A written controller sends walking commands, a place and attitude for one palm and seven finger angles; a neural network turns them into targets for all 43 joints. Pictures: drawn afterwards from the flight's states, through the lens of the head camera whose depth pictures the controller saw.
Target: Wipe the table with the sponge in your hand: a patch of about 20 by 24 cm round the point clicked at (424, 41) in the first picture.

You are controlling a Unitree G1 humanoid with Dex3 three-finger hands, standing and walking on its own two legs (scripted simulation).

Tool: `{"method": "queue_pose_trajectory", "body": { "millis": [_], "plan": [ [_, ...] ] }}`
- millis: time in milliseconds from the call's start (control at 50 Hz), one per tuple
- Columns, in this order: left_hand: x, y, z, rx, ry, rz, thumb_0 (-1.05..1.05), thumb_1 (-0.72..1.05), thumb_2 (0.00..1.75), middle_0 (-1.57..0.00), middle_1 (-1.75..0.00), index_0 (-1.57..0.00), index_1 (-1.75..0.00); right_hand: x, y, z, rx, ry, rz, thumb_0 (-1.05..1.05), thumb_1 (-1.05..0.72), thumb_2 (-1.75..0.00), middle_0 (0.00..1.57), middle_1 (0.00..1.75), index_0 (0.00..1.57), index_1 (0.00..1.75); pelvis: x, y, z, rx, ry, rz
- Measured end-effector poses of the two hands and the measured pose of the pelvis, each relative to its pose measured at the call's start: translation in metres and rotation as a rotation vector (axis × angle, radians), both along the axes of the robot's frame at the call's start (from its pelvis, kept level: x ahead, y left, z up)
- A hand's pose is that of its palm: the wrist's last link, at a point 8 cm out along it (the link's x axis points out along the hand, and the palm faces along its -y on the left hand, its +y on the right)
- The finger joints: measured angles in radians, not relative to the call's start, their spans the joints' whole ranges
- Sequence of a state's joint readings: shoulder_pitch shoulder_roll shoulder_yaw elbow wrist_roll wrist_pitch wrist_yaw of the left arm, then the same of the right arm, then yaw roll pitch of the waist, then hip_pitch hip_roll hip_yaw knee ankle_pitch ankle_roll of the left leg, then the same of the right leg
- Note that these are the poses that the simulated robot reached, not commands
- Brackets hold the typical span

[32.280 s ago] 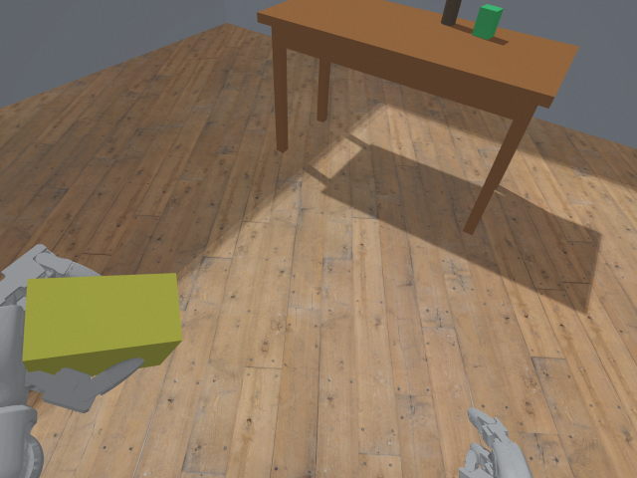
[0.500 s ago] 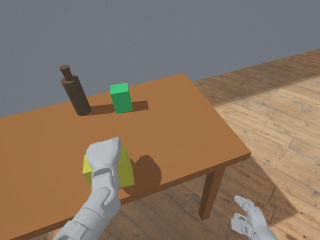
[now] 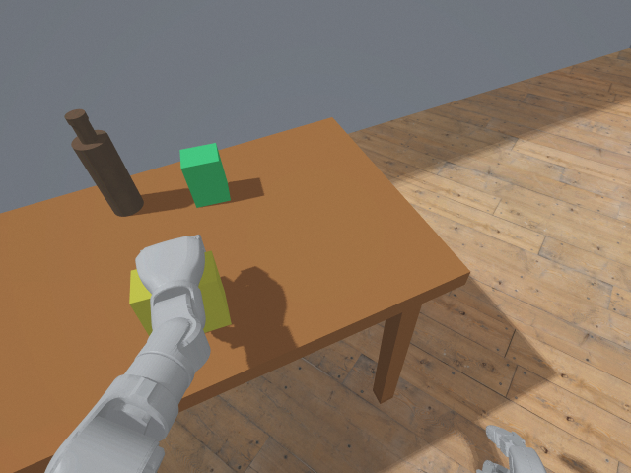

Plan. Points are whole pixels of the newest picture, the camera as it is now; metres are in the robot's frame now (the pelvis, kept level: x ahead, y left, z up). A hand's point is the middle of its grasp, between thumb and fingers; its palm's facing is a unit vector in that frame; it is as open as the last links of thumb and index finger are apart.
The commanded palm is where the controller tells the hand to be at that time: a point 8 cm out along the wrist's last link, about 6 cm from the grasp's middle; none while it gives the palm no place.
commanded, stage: wipe forward along the third lane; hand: left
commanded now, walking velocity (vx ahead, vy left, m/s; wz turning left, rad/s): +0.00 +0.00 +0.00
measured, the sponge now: (187, 306) +0.35 +0.23 -0.03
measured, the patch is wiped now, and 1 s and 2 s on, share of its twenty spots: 1.00 1.00 1.00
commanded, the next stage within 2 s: wipe back along the third lane in 1.02 s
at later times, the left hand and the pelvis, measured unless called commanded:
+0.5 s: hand (174, 261) +0.41 +0.26 +0.01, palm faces -0.09 -0.01 -1.00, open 10.0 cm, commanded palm +0.38 +0.25 +0.04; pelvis +0.00 +0.01 +0.00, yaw +0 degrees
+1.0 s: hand (169, 239) +0.45 +0.28 +0.01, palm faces -0.11 +0.01 -0.99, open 10.0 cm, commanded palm +0.44 +0.27 +0.04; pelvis +0.00 +0.03 -0.01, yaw -1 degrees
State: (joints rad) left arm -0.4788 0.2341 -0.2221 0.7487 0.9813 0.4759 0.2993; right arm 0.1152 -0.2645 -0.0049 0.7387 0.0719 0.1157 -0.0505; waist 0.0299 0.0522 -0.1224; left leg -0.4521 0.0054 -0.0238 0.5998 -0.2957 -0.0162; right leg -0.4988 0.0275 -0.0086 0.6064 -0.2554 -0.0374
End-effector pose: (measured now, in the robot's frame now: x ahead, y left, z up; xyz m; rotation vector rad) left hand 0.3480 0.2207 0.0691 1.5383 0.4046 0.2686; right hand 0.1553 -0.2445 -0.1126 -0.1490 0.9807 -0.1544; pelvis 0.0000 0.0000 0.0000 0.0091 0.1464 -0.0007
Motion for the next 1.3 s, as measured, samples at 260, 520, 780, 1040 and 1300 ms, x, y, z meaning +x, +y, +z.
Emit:
{"method": "queue_pose_trajectory", "body": {
  "millis": [260,520,780,1040,1300],
  "plan": [
    [0.024,0.015,0.000,0.002,-0.001,0.001,-0.01,-0.51,1.07,-0.72,-1.33,-0.75,-1.34,-0.030,0.002,-0.010,-0.002,0.068,-0.033,0.01,-0.91,-0.90,0.20,0.30,0.20,0.30,-0.002,0.004,-0.002,-0.004,0.038,-0.005],
    [0.047,0.029,0.000,0.017,0.007,-0.008,0.00,-0.51,1.07,-0.73,-1.33,-0.75,-1.34,-0.038,0.004,-0.009,-0.022,0.093,-0.047,0.01,-0.91,-0.90,0.20,0.30,0.20,0.30,0.001,0.014,-0.003,-0.013,0.073,-0.005],
    [0.068,0.039,0.000,0.028,0.007,-0.003,0.00,-0.51,1.08,-0.73,-1.32,-0.75,-1.34,-0.049,0.015,-0.013,-0.018,0.138,-0.054,0.01,-0.91,-0.90,0.20,0.30,0.20,0.30,0.003,0.023,-0.005,-0.020,0.103,-0.003],
    [0.095,0.052,0.002,0.034,0.025,0.020,0.00,-0.52,1.08,-0.73,-1.32,-0.75,-1.34,-0.079,0.012,-0.017,-0.037,0.213,-0.093,0.01,-0.91,-0.90,0.20,0.30,0.20,0.30,0.004,0.027,-0.008,-0.026,0.142,-0.007],
    [0.100,0.058,-0.001,0.034,0.001,-0.004,0.00,-0.51,1.08,-0.72,-1.33,-0.74,-1.35,-0.101,0.009,-0.018,-0.032,0.284,-0.132,0.01,-0.91,-0.90,0.20,0.30,0.20,0.30,0.015,0.031,-0.008,-0.034,0.159,-0.021]
  ]
}}
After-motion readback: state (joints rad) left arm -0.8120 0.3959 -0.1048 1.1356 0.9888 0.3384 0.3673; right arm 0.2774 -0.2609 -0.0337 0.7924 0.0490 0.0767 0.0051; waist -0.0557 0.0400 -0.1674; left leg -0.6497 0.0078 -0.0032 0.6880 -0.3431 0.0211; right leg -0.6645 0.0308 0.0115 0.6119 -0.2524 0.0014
